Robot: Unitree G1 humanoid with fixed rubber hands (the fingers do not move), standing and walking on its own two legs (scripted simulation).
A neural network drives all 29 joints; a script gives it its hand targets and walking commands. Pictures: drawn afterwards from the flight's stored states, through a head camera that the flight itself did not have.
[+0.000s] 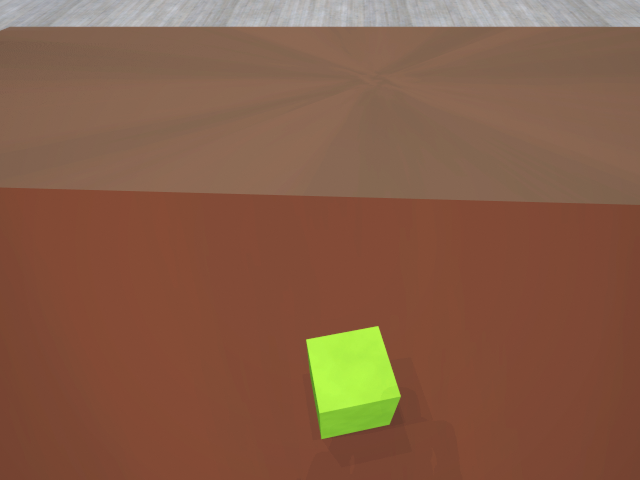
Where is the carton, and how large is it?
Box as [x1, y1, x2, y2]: [306, 326, 400, 438]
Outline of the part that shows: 377,326 306,339 310,376 321,438 389,424 400,395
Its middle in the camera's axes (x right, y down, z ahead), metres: +0.09 +0.43 +1.11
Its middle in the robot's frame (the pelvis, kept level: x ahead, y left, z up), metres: +0.47 -0.04 -0.65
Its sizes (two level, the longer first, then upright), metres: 0.210 0.200 0.250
